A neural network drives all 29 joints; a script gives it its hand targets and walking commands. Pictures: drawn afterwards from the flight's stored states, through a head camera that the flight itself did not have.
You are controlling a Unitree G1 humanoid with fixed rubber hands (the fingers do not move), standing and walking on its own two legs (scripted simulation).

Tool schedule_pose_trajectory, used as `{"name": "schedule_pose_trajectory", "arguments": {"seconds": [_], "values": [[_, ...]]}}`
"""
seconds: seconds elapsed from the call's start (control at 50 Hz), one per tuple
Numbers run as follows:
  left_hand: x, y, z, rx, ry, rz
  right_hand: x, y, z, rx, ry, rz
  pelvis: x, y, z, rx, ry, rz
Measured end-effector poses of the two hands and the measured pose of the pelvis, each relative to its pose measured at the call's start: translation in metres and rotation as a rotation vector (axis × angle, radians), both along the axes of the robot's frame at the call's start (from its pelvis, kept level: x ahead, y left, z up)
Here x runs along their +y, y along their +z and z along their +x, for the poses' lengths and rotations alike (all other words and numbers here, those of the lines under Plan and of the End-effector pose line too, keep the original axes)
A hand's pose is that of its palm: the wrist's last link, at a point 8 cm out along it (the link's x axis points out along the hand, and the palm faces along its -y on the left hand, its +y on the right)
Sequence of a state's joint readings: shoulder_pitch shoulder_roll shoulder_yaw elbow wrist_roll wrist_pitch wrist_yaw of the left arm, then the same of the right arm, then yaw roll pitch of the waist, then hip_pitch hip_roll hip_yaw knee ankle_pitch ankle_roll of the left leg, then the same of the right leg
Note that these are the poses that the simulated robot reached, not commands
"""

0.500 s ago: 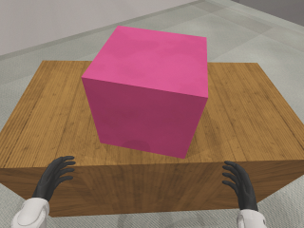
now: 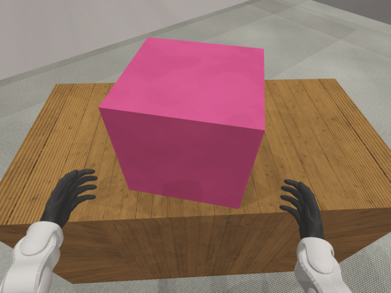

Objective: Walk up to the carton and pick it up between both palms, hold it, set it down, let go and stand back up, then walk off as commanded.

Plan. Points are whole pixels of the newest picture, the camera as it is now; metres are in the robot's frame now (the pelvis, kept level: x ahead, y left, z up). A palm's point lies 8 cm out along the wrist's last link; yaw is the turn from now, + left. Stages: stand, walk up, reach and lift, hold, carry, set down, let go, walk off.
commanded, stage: reach and lift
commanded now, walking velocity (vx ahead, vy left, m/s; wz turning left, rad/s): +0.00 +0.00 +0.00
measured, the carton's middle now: (193, 122) +0.52 +0.02 +0.03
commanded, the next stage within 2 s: none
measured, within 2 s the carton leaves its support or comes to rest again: neither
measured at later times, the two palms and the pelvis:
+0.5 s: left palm (65, 166) +0.32 +0.26 +0.11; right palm (308, 185) +0.28 -0.18 +0.10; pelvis +0.00 -0.01 +0.00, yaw +0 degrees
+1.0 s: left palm (64, 128) +0.38 +0.27 +0.15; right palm (308, 143) +0.34 -0.19 +0.14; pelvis +0.00 -0.01 +0.00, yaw +0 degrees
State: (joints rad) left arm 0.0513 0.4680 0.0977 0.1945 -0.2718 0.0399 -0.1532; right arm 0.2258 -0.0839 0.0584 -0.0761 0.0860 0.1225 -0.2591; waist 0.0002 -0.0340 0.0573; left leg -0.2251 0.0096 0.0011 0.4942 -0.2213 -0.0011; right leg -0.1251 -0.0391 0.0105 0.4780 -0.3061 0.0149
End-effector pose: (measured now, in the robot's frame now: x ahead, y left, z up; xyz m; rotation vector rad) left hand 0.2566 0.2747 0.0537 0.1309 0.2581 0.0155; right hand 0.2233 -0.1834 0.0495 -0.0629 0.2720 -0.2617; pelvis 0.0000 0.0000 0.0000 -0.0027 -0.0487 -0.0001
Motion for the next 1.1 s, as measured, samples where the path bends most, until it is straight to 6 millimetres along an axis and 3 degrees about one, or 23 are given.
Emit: {"name": "schedule_pose_trajectory", "arguments": {"seconds": [0.1,0.26,0.58,0.66,0.86,1.1], "values": [[-0.008,0.0,0.011,0.031,-0.018,-0.007,-0.003,0.003,0.013,0.005,-0.008,0.014,-0.004,0.0,0.005,0.008,-0.003,0.0],[-0.016,0.019,0.028,-0.007,-0.034,-0.009,-0.007,0.01,0.024,-0.015,-0.011,0.022,-0.008,0.001,0.007,0.012,-0.006,0.0],[-0.009,0.062,0.072,-0.034,-0.024,-0.038,0.0,0.062,0.067,-0.106,0.024,-0.002,-0.006,0.001,0.002,0.007,-0.007,-0.003],[-0.008,0.064,0.081,-0.018,-0.018,-0.062,-0.003,0.067,0.077,-0.09,0.014,-0.017,-0.005,0.002,0.0,0.006,-0.007,-0.004],[-0.01,0.09,0.105,-0.064,-0.019,-0.084,-0.009,0.081,0.101,-0.092,-0.002,-0.032,-0.005,0.002,-0.001,0.007,-0.007,-0.004],[-0.01,0.115,0.125,-0.091,-0.001,-0.115,0.0,0.108,0.133,-0.135,0.027,-0.017,-0.006,0.003,0.0,0.011,-0.008,-0.004]]}}
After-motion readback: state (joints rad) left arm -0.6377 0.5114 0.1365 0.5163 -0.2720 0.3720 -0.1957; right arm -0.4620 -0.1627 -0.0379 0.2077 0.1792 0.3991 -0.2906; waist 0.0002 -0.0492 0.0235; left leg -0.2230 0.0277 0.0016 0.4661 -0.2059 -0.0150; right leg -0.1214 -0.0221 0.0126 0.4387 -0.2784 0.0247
